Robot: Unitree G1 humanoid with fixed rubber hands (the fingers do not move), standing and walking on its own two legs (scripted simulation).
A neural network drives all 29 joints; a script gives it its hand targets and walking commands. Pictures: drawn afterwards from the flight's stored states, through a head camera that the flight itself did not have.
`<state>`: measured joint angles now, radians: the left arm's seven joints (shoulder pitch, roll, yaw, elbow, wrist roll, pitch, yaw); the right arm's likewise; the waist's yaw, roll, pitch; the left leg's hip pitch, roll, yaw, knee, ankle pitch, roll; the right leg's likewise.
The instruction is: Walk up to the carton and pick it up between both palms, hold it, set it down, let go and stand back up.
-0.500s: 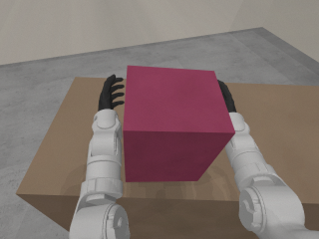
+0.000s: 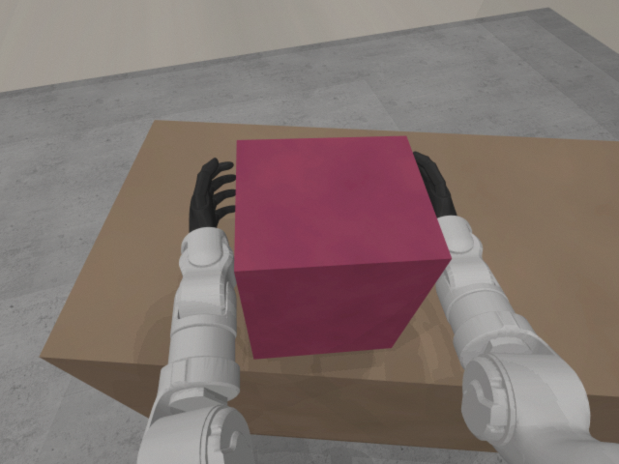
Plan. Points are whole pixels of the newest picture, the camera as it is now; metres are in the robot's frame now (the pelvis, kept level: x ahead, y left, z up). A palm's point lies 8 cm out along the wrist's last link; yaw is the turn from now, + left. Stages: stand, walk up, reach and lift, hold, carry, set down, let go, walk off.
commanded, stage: set down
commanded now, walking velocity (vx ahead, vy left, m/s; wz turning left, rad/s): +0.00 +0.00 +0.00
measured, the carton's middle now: (323, 257) +0.38 +0.04 +0.04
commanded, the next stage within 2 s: none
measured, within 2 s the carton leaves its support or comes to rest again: rests again in 0.70 s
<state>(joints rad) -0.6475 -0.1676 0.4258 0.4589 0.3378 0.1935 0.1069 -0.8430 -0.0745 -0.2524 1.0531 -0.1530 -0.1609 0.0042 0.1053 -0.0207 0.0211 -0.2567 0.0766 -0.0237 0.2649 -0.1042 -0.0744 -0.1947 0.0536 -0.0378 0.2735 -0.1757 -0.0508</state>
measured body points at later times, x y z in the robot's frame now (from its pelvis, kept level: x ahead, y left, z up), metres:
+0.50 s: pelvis -0.01 +0.00 +0.00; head +0.07 -0.01 +0.44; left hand +0.39 +0.19 +0.06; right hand +0.46 -0.11 +0.05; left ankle +0.01 +0.17 -0.75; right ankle -0.03 -0.08 -0.75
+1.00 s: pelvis -0.01 +0.01 +0.00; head +0.08 +0.00 +0.44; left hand +0.40 +0.19 +0.06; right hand +0.45 -0.11 +0.04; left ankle +0.01 +0.17 -0.75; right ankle -0.03 -0.08 -0.75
